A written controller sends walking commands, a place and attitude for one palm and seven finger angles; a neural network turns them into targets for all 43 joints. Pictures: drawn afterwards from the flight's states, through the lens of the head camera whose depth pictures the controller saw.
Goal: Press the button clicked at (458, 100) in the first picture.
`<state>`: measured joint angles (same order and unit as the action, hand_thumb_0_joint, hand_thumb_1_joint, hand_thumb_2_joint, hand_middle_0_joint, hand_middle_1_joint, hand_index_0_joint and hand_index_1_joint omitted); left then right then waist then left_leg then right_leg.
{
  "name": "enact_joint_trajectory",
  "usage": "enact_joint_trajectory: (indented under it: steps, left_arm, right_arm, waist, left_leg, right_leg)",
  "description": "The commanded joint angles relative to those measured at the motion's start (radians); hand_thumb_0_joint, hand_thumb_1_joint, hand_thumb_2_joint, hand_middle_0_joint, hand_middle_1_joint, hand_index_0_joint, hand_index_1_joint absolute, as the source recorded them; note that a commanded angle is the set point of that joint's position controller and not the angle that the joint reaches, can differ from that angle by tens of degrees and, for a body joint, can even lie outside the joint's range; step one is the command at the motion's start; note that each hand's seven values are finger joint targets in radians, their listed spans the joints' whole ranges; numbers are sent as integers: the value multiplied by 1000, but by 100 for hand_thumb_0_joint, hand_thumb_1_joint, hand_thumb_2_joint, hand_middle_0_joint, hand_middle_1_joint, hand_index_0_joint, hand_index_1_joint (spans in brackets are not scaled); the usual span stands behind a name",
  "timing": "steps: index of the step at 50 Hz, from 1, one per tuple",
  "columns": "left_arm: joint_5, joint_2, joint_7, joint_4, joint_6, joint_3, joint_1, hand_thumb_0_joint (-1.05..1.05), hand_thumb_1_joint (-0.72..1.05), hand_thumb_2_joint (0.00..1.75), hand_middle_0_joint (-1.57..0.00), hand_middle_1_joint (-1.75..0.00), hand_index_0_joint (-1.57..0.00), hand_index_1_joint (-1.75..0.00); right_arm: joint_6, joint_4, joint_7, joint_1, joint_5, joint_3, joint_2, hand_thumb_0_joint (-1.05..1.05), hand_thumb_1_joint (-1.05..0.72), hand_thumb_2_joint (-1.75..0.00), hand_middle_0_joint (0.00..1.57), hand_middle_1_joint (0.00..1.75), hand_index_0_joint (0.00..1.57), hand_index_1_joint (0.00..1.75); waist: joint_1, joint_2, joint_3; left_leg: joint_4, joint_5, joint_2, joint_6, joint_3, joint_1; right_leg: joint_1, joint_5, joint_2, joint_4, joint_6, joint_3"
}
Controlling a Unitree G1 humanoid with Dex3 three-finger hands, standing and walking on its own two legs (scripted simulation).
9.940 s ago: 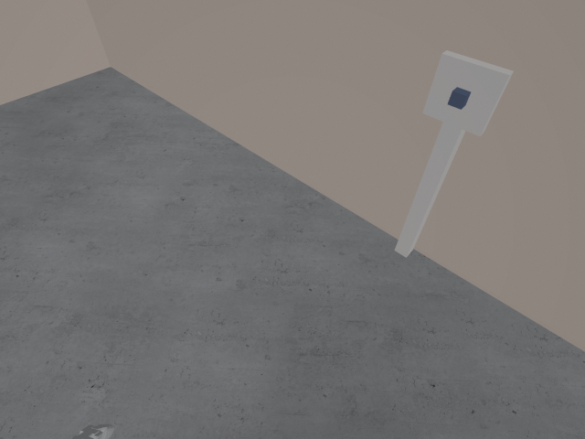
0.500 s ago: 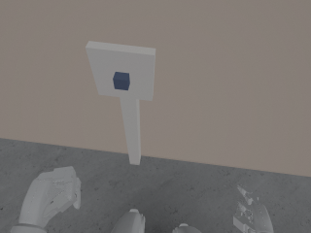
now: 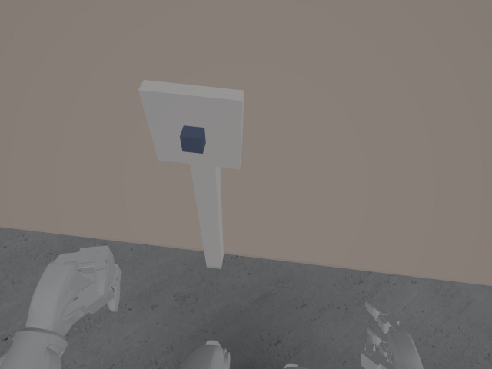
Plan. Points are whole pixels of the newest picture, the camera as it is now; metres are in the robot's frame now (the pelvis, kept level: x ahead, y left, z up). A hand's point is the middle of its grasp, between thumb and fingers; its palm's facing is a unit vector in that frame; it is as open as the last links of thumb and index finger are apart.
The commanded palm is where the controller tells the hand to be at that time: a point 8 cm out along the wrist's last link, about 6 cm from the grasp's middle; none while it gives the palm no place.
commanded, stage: raise the hand and make a fist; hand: left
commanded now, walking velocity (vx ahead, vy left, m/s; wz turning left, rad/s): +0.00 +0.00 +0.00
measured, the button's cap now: (193, 138) +0.51 +0.14 +0.06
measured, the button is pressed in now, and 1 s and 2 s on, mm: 0 0 0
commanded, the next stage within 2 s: aim a knuckle at the button in 0.40 s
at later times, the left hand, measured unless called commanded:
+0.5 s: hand (106, 293) +0.21 +0.21 +0.06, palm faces -0.05 -1.00 -0.04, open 3.1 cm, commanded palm +0.20 +0.26 +0.06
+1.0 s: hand (152, 243) +0.30 +0.17 +0.05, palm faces -0.08 -1.00 -0.03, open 3.1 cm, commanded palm +0.28 +0.22 +0.05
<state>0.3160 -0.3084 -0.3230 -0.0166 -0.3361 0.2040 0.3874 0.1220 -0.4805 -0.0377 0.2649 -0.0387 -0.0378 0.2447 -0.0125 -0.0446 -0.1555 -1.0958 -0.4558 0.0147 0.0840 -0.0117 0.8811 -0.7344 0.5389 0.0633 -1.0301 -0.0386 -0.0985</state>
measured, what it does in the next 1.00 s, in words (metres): stands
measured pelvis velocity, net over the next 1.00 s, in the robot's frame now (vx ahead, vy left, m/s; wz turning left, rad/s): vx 0.00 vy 0.00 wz -0.01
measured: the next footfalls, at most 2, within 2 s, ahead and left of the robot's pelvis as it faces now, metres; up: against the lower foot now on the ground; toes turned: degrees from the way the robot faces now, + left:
none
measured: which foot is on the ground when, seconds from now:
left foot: down 0.00-1.00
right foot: down 0.00-1.00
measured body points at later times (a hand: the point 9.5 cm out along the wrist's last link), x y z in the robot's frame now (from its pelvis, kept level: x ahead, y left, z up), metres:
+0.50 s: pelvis -0.01 +0.00 +0.00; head +0.04 +0.02 +0.45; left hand +0.21 +0.26 +0.06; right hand +0.17 -0.23 -0.06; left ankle +0.04 +0.06 -0.66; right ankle -0.02 -0.10 -0.66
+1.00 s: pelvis +0.00 +0.00 +0.00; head +0.06 +0.02 +0.45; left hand +0.29 +0.22 +0.05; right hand +0.15 -0.25 -0.08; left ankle +0.04 +0.06 -0.66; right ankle -0.02 -0.10 -0.66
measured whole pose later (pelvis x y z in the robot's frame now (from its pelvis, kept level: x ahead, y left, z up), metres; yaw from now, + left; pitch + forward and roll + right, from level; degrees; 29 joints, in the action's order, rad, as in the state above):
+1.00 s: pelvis +0.00 +0.00 +0.00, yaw -1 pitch +15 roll -3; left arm 0.23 -0.27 -0.21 0.18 -0.32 0.13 0.09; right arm 0.09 -0.51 -0.02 0.29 -0.02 -0.04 0.26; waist -0.04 -0.03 -0.15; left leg -1.08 -0.45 0.02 0.09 -0.04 0.90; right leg -0.77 0.54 0.06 -1.04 -0.04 -0.08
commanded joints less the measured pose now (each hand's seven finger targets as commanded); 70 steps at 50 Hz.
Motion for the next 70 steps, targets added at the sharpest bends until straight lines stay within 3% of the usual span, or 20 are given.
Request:
enact_joint_trajectory:
  steps: [1, 8, 10, 14, 25, 30, 33, 36, 38, 43, 45, 48, 50, 53, 57, 58, 61, 65, 68, 70]
  left_arm:
    - [25, -129, -4, -170, -72, 89, -62, 0, 90, 90, -130, -150, -130, -150]
    - [26, -135, -10, -145, -77, 93, -56, 0, 90, 90, -130, -150, -130, -150]
    - [26, -129, -6, -174, -89, 87, -71, 0, 90, 90, -130, -150, -130, -150]
    - [19, -134, 5, -180, -102, 89, -65, 0, 90, 90, -130, -150, -130, -150]
    - [20, -130, -10, -167, -86, 82, -77, 0, 90, 90, -130, -150, -130, -150]
    - [2, -74, 0, -150, -93, -9, -253, 0, 90, 90, -130, -150, -130, -150]
    - [-20, -116, 18, -104, -80, 19, -302, 0, 90, 90, -130, -150, -130, -150]
    - [-39, -91, 42, -112, -64, -11, -357, 0, 90, 90, -130, -150, -130, -150]
    - [-44, -108, 63, -83, -48, 8, -334, 0, 90, 90, -130, -150, -130, -150]
    - [-59, -92, 106, -39, -44, 8, -367, 0, 90, 90, -130, -150, -130, -150]
    - [-67, -64, 115, -23, -49, -24, -402, 0, 90, 90, -130, -150, -130, -150]
    - [-71, -81, 120, 30, -60, -12, -453, 0, 90, 90, -130, -150, -130, -150]
    - [-76, -49, 119, 24, -70, -44, -491, 0, 90, 90, -130, -150, -130, -150]
    - [-81, -85, 130, 46, -82, -18, -550, 0, 90, 90, -130, -150, -130, -150]
    - [-91, -48, 150, 34, -97, -53, -584, 0, 90, 90, -130, -150, -130, -150]
    - [-96, -49, 156, 59, -94, -56, -570, 0, 90, 90, -130, -150, -130, -150]
    - [-103, -57, 170, 148, -88, -35, -628, 0, 90, 90, -130, -150, -130, -150]
    - [-120, -47, 179, 180, -100, -50, -733, 0, 90, 90, -130, -150, -130, -150]
    - [-123, -49, 182, 244, -108, -57, -830, 0, 90, 90, -130, -150, -130, -150]
    - [-125, -44, 185, 273, -116, -62, -905, 0, 90, 90, -130, -150, -130, -150]
  right_arm:
    - [61, 149, -10, -52, -5, 71, 148, 0, -90, -90, 20, 30, 20, 30]
    - [65, 150, -4, -54, -4, 77, 153, 0, -90, -90, 20, 30, 20, 30]
    - [67, 152, -2, -53, -4, 75, 152, 0, -90, -90, 20, 30, 20, 30]
    - [67, 149, 1, -54, -2, 76, 150, 0, -90, -90, 20, 30, 20, 30]
    - [63, 154, -4, -57, -5, 72, 152, 0, -90, -90, 20, 30, 20, 30]
    - [72, 133, -10, -45, 0, 63, 162, 0, -90, -90, 20, 30, 20, 30]
    - [68, 124, -13, -39, 2, 63, 171, 0, -90, -90, 20, 30, 20, 30]
    - [60, 125, -11, -41, 1, 63, 167, 0, -90, -90, 20, 30, 20, 30]
    - [50, 125, -8, -34, 5, 63, 169, 0, -90, -90, 20, 30, 20, 30]
    - [24, 124, 3, -28, 10, 64, 162, 0, -90, -90, 20, 30, 20, 30]
    - [15, 121, 8, -25, 10, 65, 160, 0, -90, -90, 20, 30, 20, 30]
    - [5, 103, 8, -9, 14, 67, 167, 0, -90, -90, 20, 30, 20, 30]
    - [0, 104, 12, -13, 12, 71, 164, 0, -90, -90, 20, 30, 20, 30]
    - [-8, 86, 13, 4, 15, 74, 170, 0, -90, -90, 20, 30, 20, 30]
    - [-16, 78, 21, 5, 15, 79, 164, 0, -90, -90, 20, 30, 20, 30]
    - [-21, 75, 23, 13, 17, 79, 168, 0, -90, -90, 20, 30, 20, 30]
    - [-39, 61, 25, 12, 19, 78, 166, 0, -90, -90, 20, 30, 20, 30]
    - [-54, 58, 28, 14, 18, 77, 161, 0, -90, -90, 20, 30, 20, 30]
    - [-62, 40, 27, 26, 19, 75, 165, 0, -90, -90, 20, 30, 20, 30]
    - [-65, 33, 29, 24, 19, 74, 162, 0, -90, -90, 20, 30, 20, 30]
  waist:
    - [-2, -40, -166]
    - [-2, -6, -151]
    - [1, -48, -158]
    - [1, -59, -163]
    - [-9, -35, -152]
    - [-49, -42, -131]
    - [-38, -21, -145]
    - [-27, -78, -193]
    - [-20, -31, -213]
    - [-12, -24, -224]
    - [-21, -34, -218]
    - [-34, 29, -215]
    - [-37, -20, -238]
    - [-36, -16, -264]
    - [-33, -51, -313]
    - [-37, -15, -312]
    - [-44, 38, -275]
    - [-40, -15, -303]
    - [-63, 32, -294]
    - [-63, -5, -306]
  left_leg:
    - [207, 179, -35, -57, 115, -286]
    - [206, 180, -33, -53, 111, -272]
    - [214, 173, -34, -59, 114, -287]
    - [216, 176, -36, -60, 119, -295]
    - [221, 127, -37, -58, 128, -286]
    - [214, 42, -42, -57, 159, -283]
    - [217, 6, -41, -56, 163, -261]
    - [236, 32, -47, -67, 177, -329]
    - [230, 78, -46, -64, 169, -319]
    - [209, 171, -44, -63, 137, -308]
    - [200, 202, -45, -66, 129, -317]
    - [177, 199, -43, -57, 119, -276]
    - [170, 229, -43, -58, 111, -308]
    - [159, 267, -45, -62, 118, -318]
    - [152, 331, -49, -68, 116, -380]
    - [147, 344, -49, -65, 119, -368]
    - [129, 299, -40, -55, 92, -289]
    - [118, 298, -36, -57, 86, -302]
    - [105, 273, -37, -50, 88, -280]
    - [97, 256, -32, -51, 82, -275]
  right_leg:
    - [-18, -172, -8, 164, 2, 44]
    - [-14, -176, -6, 168, 5, 52]
    - [-21, -167, -9, 163, 1, 47]
    - [-28, -169, -8, 156, 0, 47]
    - [-39, -146, -7, 162, 4, 46]
    - [-118, -108, -11, 138, 7, 43]
    - [-117, -91, -10, 129, 5, 47]
    - [-122, -108, -17, 123, 2, 42]
    - [-91, -133, -12, 126, 3, 43]
    - [-58, -182, -11, 124, 1, 44]
    - [-67, -200, -14, 124, 2, 45]
    - [-60, -206, -11, 123, 5, 54]
    - [-75, -226, -16, 119, 7, 57]
    - [-73, -250, -12, 106, 3, 59]
    - [-82, -288, -16, 98, 5, 58]
    - [-77, -299, -13, 94, 6, 57]
    - [-61, -312, -16, 99, 13, 72]
    - [-72, -314, -18, 86, 9, 79]
    - [-84, -301, -14, 91, 12, 85]
    - [-91, -296, -17, 89, 13, 94]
